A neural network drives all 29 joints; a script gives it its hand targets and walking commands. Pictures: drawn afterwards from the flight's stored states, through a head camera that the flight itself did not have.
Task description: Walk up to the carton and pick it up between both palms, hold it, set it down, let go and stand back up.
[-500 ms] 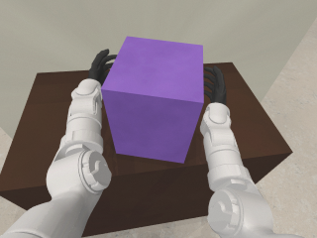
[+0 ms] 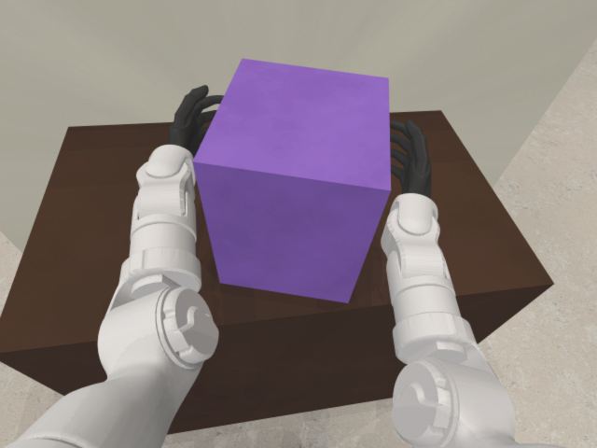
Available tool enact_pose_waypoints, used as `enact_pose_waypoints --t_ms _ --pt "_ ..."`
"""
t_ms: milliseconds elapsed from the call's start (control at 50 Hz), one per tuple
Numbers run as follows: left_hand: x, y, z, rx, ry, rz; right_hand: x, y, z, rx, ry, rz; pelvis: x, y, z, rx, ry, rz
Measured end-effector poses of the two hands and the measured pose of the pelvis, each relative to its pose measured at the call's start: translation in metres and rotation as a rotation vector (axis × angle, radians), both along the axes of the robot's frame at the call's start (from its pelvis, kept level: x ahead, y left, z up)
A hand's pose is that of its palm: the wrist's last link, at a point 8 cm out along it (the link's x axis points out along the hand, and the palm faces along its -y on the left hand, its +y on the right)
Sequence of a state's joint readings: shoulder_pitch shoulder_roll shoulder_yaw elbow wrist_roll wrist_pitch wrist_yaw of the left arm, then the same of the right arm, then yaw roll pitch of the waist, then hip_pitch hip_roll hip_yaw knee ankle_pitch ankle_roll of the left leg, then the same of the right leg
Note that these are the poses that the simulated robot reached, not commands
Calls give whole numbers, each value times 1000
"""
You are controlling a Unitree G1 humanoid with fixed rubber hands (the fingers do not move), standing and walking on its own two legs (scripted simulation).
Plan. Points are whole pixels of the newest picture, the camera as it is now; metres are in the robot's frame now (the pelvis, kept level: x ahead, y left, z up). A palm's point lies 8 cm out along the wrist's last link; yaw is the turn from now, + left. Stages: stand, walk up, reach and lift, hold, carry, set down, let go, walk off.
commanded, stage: set down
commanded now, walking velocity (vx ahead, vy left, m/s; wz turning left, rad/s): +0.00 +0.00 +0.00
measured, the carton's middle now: (298, 187) +0.44 +0.05 +0.08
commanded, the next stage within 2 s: none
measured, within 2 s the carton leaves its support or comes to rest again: neither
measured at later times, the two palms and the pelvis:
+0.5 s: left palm (184, 159) +0.45 +0.21 +0.12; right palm (406, 194) +0.42 -0.10 +0.11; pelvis +0.00 +0.00 +0.00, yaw +0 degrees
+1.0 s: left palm (140, 191) +0.38 +0.24 +0.13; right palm (437, 230) +0.36 -0.12 +0.12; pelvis -0.04 +0.00 +0.00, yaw +2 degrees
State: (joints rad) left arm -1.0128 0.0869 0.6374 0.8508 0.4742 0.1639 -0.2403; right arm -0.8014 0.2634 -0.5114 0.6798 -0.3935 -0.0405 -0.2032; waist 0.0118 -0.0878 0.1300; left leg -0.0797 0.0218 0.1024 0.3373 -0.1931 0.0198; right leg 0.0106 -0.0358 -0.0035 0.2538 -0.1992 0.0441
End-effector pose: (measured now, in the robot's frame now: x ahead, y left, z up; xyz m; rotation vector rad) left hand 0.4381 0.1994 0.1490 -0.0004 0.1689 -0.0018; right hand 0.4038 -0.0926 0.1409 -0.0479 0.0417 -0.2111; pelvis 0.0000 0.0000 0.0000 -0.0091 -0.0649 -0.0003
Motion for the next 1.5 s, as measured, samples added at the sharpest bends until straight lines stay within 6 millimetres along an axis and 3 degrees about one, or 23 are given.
enact_pose_waypoints --t_ms 220,400,480,640,740,860,960,1080,1200,1360,1500 --pt "-4 2 -15 35 20 11 4 -1 -7 -17 13 23 -5 -2 0 0 14 11" --pt "2 3 -43 59 83 38 11 -2 -40 19 153 49 -7 -1 -2 -13 145 14" --pt "9 7 -34 40 75 58 16 -3 -36 28 163 51 -5 1 -4 -22 206 8" --pt "14 23 2 42 66 52 23 -12 5 26 123 16 -5 5 -5 -34 193 17" --pt "-4 33 0 58 97 39 9 -25 10 33 128 -6 -10 6 -3 -30 128 12" --pt "-37 48 -21 58 122 60 -23 -38 -13 73 178 -14 -24 3 -3 -22 80 11" --pt "-56 48 -24 47 101 60 -44 -35 -26 105 209 9 -38 -2 -4 -19 89 21" --pt "-66 41 -17 32 84 52 -53 -21 -10 110 173 41 -51 -6 -5 -16 106 30" --pt "-79 43 -16 42 85 46 -65 -15 4 107 132 38 -50 -7 -4 -13 69 21" --pt "-111 64 -21 50 91 77 -91 -23 -17 141 161 5 -44 -4 -3 -10 -2 10" --pt "-126 75 -25 46 98 90 -105 -26 -25 160 168 16 -42 -2 -3 -9 -6 7"
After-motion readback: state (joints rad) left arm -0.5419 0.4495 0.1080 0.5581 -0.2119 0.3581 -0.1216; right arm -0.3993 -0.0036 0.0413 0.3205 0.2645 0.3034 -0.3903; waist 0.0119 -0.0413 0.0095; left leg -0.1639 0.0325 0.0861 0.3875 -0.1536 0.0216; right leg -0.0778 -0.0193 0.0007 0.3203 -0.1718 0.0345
